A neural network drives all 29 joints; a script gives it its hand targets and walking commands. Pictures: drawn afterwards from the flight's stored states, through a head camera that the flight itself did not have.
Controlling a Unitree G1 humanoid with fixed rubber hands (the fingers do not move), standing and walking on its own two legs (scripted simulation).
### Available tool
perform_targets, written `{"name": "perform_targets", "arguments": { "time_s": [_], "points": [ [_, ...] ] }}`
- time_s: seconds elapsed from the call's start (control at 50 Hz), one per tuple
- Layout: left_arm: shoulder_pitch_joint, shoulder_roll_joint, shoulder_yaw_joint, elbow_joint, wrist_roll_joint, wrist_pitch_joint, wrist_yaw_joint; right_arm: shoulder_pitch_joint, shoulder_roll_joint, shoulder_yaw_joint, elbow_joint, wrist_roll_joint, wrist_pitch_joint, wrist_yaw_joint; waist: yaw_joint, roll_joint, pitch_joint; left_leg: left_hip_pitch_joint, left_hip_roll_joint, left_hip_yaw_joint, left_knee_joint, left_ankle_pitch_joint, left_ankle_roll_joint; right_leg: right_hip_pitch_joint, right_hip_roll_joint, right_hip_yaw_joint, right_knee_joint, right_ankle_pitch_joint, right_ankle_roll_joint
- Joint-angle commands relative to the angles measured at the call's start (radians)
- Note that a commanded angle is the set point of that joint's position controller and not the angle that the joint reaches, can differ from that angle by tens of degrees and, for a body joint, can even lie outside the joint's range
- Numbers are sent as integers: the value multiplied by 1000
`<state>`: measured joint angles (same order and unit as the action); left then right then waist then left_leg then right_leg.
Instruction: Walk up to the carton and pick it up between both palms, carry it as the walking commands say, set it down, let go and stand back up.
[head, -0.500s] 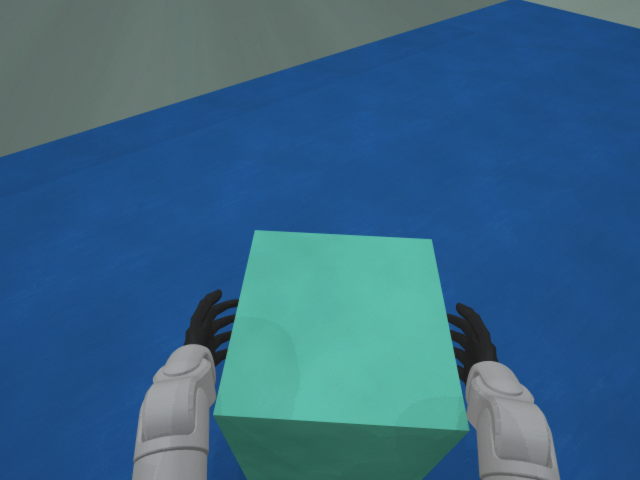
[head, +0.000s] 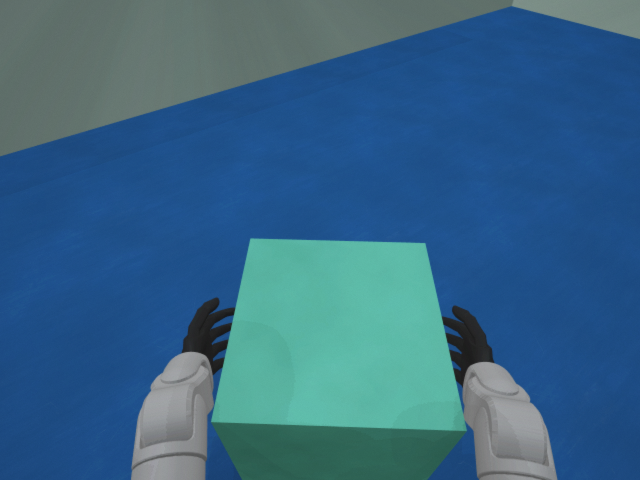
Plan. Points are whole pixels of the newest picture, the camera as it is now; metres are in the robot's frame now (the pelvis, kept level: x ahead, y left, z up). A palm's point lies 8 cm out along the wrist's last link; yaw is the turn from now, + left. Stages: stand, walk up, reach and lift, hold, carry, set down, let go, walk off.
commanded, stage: carry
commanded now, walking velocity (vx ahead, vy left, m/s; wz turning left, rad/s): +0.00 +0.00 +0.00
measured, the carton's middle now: (333, 372) +0.30 +0.01 -0.07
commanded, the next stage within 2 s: hold in 1.34 s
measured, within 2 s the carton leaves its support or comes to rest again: neither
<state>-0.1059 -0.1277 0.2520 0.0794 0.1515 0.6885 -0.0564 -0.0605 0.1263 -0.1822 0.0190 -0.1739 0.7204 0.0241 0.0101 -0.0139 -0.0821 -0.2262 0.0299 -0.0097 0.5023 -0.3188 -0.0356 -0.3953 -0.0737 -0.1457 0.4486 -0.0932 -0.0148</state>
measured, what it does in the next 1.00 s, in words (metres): stands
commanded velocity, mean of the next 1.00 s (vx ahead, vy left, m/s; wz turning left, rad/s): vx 0.00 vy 0.00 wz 0.00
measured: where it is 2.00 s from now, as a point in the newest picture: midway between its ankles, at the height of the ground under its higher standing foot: outside the picture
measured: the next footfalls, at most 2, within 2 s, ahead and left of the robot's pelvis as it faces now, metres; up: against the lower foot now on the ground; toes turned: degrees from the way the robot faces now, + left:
none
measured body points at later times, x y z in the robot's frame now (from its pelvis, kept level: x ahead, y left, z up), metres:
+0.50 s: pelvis +0.00 +0.01 +0.00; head -0.01 +0.01 +0.45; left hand +0.29 +0.18 +0.02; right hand +0.28 -0.16 +0.02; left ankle -0.04 +0.14 -0.73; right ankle +0.09 -0.12 -0.73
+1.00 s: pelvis +0.00 -0.01 +0.00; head -0.01 -0.01 +0.45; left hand +0.29 +0.16 +0.02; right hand +0.27 -0.18 +0.02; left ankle -0.04 +0.14 -0.73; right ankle +0.09 -0.12 -0.73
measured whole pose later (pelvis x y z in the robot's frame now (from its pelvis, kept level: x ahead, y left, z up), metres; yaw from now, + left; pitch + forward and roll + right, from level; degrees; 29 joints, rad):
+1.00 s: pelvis +0.00 -0.01 +0.00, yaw +0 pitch +2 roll +0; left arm -0.12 -0.13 0.24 0.08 0.16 0.68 -0.06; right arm -0.06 0.13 -0.19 0.00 -0.17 0.72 0.03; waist 0.00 0.00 -0.08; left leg -0.23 0.04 -0.01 0.52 -0.33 -0.05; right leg -0.41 -0.06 -0.15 0.47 -0.10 -0.03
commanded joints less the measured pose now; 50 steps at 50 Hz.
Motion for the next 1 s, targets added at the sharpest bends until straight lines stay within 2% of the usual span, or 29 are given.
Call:
{"name": "perform_targets", "arguments": {
  "time_s": [0.0,0.06,0.08,0.1,0.14,0.16,0.2,0.22,0.26,0.3,0.32,0.38,0.42,0.46,0.48,0.52,0.54,0.58,0.64,0.66,0.68,0.7,0.76,0.8,0.82,0.86,0.88,0.96,0.98],
  "points": [
    [-481,-777,-671,-55,-200,-14,-169,-545,795,655,-155,217,-50,168,0,-3,-220,-66,74,12,-76,54,35,249,-106,106,-91,-123,-1],
    [-506,-775,-690,-116,-217,-26,-172,-534,802,669,-165,224,-51,171,-4,-19,-265,-58,85,-6,-62,141,21,286,-114,92,-34,22,-13],
    [-481,-775,-698,-110,-219,-18,-171,-536,797,674,-188,228,-50,166,-4,26,-257,-48,83,7,-55,148,25,275,-116,103,-42,35,-11],
    [-412,-771,-678,-74,-198,-13,-164,-490,777,663,-184,218,-46,166,-6,4,-281,-49,98,0,-32,265,21,297,-112,79,8,194,-17],
    [-468,-753,-698,-117,-201,-18,-162,-489,774,659,-164,221,-44,171,-8,20,-315,-2,103,10,-17,400,12,288,-104,57,46,279,-21],
    [-491,-732,-711,-190,-209,-23,-160,-462,775,654,-159,223,-41,172,-11,33,-322,9,105,10,-2,447,12,284,-101,51,60,279,-21],
    [-382,-739,-687,-89,-180,-7,-152,-424,754,640,-129,210,-36,171,-8,45,-304,-5,106,1,3,483,19,277,-97,47,59,265,-21],
    [-396,-728,-680,-89,-171,-10,-154,-422,757,629,-99,202,-34,174,-6,63,-315,13,102,4,-1,441,19,266,-99,57,50,216,-26],
    [-439,-713,-671,-88,-180,-11,-157,-469,748,636,-110,208,-39,172,-9,0,-268,-35,108,-15,-21,380,16,275,-106,57,44,187,-13],
    [-415,-718,-658,-30,-158,0,-155,-500,733,623,-87,202,-36,174,-3,46,-220,-33,102,12,-37,347,18,236,-103,58,34,146,-1],
    [-409,-732,-656,-37,-168,-13,-159,-521,744,655,-127,221,-46,177,-4,-11,-248,-21,107,-1,-39,336,21,249,-97,57,32,141,-7],
    [-516,-760,-686,-49,-191,-18,-172,-551,759,634,-105,201,-53,180,-2,61,-186,-61,101,-9,-68,255,25,225,-92,66,3,-14,0],
    [-491,-762,-677,-66,-186,-23,-165,-520,770,637,-101,207,-52,182,-5,31,-195,-68,109,-18,-61,321,33,225,-80,54,28,22,-5],
    [-528,-746,-665,-52,-179,-23,-166,-535,787,636,-52,213,-45,182,-1,-7,-187,-86,97,-21,-80,167,32,223,-78,74,-8,-59,-3],
    [-571,-763,-705,-135,-207,-33,-169,-504,806,643,-60,216,-49,184,-6,43,-222,-70,95,-10,-73,157,31,238,-91,83,-11,-31,-12],
    [-549,-764,-695,-98,-197,-19,-169,-546,794,642,-94,213,-51,178,-3,21,-212,-68,89,5,-74,113,36,233,-95,89,-24,-45,-9],
    [-431,-787,-695,-52,-191,-12,-168,-516,788,649,-136,220,-56,182,-1,58,-239,-40,98,-14,-80,169,37,233,-85,84,-12,-20,-21],
    [-507,-775,-692,-68,-197,-16,-171,-547,791,645,-123,215,-54,178,-2,24,-243,-63,88,-8,-66,126,34,262,-87,85,-29,-11,-18],
    [-438,-744,-671,-40,-180,-9,-163,-447,764,610,-69,193,-44,176,-3,47,-212,-69,94,-4,-95,139,32,232,-91,83,-23,-31,-7],
    [-480,-733,-665,-59,-181,-16,-166,-484,777,634,-64,205,-43,174,-1,-1,-199,-79,96,-14,-90,109,34,248,-84,80,-32,-59,0],
    [-478,-740,-656,-48,-182,-20,-165,-526,770,649,-112,213,-49,174,-2,-24,-210,-75,94,-4,-78,112,38,241,-90,82,-36,-23,-2],
    [-499,-755,-688,-79,-200,-24,-170,-503,778,644,-117,208,-53,177,-5,25,-207,-77,94,2,-82,116,34,237,-93,84,-32,-15,-2],
    [-454,-744,-662,-40,-186,-14,-177,-504,775,650,-127,210,-48,176,-4,-21,-223,-92,90,-10,-84,81,36,261,-95,91,-49,-36,-12],
    [-446,-777,-690,-93,-205,-25,-175,-551,794,708,-214,242,-57,176,-8,-38,-270,-49,89,3,-47,154,30,289,-114,94,-15,140,-19],
    [-493,-779,-686,-94,-197,-22,-171,-557,809,693,-166,235,-45,179,-4,-46,-280,-38,79,4,-59,114,27,284,-109,97,-22,85,-24],
    [-466,-751,-670,-64,-178,-15,-166,-468,787,642,-87,206,-36,182,-2,32,-257,-57,70,4,-64,85,26,262,-116,105,-42,1,-22],
    [-450,-748,-677,-79,-176,-13,-164,-470,793,652,-95,217,-37,183,-3,33,-251,-75,84,-11,-77,77,31,270,-109,108,-55,-49,-25],
    [-390,-771,-668,-46,-175,-17,-164,-467,789,669,-147,217,-44,183,-6,-11,-275,-24,85,11,-63,143,23,250,-118,116,-39,86,-33],
    [-481,-766,-689,-86,-197,-17,-168,-489,794,659,-130,217,-42,179,-8,6,-248,-56,84,23,-56,99,14,249,-123,119,-43,54,-23]
  ]
}}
